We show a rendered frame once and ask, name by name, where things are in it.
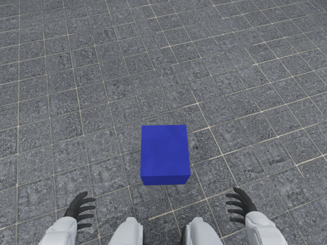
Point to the robot left hand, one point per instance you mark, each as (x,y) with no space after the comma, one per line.
(75,209)

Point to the left robot forearm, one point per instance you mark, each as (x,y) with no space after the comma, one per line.
(62,232)

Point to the robot thigh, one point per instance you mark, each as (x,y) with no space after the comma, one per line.
(128,233)
(201,233)

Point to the right robot forearm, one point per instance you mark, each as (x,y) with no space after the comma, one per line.
(262,231)

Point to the left robot thigh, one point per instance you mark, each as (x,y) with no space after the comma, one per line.
(128,233)

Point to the robot right hand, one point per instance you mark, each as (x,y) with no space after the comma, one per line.
(246,204)

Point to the carton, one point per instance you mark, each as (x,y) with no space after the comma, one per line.
(164,155)

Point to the right robot thigh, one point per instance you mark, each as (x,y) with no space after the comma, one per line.
(201,233)

